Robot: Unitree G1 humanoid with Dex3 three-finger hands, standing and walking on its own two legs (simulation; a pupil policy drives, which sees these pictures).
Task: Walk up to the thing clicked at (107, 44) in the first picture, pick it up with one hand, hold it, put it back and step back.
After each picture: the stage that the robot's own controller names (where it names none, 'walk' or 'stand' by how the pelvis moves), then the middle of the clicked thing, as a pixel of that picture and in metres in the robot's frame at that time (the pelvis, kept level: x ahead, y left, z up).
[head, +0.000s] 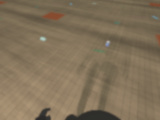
stand; (107, 43) +1.79 -0.42 -0.72
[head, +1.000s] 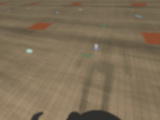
walk; (96, 47) +1.70 +0.01 -0.70
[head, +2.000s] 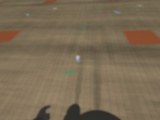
walk; (78, 58) +1.15 +0.30 -0.72
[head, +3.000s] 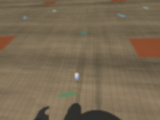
walk; (77, 76) +0.73 +0.26 -0.72
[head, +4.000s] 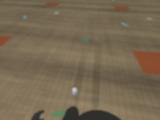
walk; (74, 91) +0.50 +0.20 -0.72
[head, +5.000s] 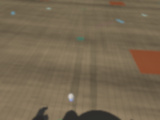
stand; (71, 97) +0.37 +0.20 -0.71
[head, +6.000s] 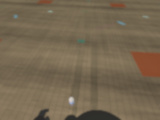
stand; (71, 100) +0.35 +0.20 -0.72
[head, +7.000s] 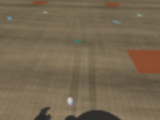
stand; (70, 101) +0.34 +0.22 -0.72
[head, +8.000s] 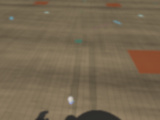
stand; (70, 100) +0.36 +0.21 -0.73
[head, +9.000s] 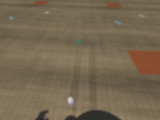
stand; (70, 100) +0.35 +0.21 -0.73
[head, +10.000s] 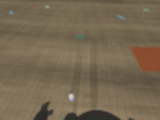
go down; (71, 97) +0.35 +0.21 -0.72
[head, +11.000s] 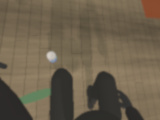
go down; (52, 57) +0.42 +0.27 -0.29
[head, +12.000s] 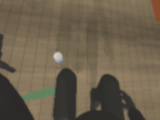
close in; (58, 57) +0.42 +0.27 -0.29
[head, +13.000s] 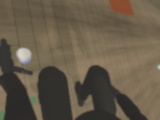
close in; (24, 56) +0.39 +0.30 -0.21
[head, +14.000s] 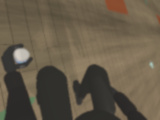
close; (21, 56) +0.39 +0.30 -0.22
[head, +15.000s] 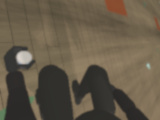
lift; (24, 58) +0.37 +0.29 -0.22
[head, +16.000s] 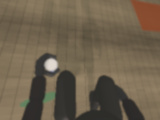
lift; (51, 66) +0.32 +0.27 -0.06
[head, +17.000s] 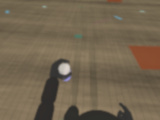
hold; (65, 72) +0.33 +0.17 +0.06
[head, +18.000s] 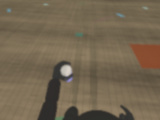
hold; (67, 73) +0.33 +0.17 +0.02
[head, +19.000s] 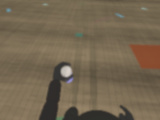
hold; (67, 74) +0.33 +0.17 +0.01
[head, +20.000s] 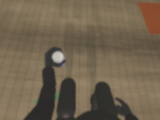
crouch; (59, 59) +0.41 +0.22 -0.08
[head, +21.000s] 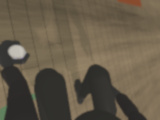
lower; (19, 54) +0.39 +0.31 -0.22
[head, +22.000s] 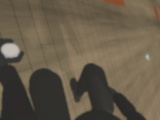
lower; (12, 53) +0.41 +0.31 -0.22
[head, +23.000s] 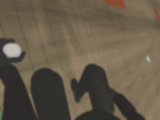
lower; (14, 52) +0.41 +0.31 -0.22
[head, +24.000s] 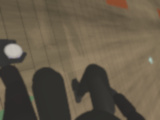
lower; (15, 53) +0.40 +0.32 -0.22
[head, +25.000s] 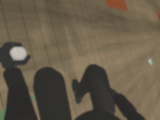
loosen; (19, 55) +0.39 +0.30 -0.22
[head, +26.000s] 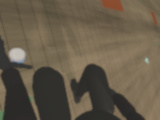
withdraw; (17, 56) +0.39 +0.30 -0.22
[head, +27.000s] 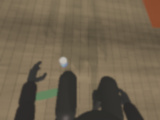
walk; (63, 62) +0.43 +0.25 -0.33
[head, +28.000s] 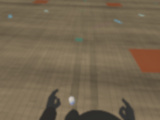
stand; (71, 100) +0.36 +0.18 -0.66
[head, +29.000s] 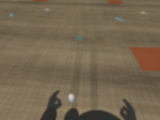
stand; (71, 97) +0.38 +0.20 -0.67
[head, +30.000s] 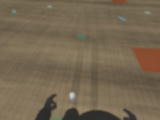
stand; (72, 96) +0.38 +0.19 -0.68
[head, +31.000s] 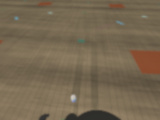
walk; (73, 98) +0.39 +0.19 -0.72
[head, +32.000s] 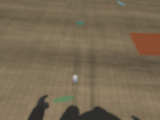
walk; (75, 78) +0.53 +0.18 -0.70
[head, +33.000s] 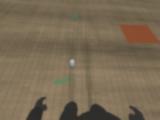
walk; (72, 62) +0.78 +0.24 -0.70
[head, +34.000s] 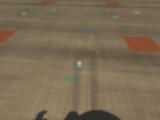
stand; (79, 64) +1.02 +0.22 -0.70
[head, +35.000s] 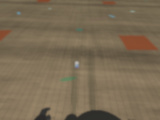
stand; (76, 64) +1.02 +0.23 -0.72
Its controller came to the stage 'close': yes
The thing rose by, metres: 0.71
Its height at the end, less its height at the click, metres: +0.00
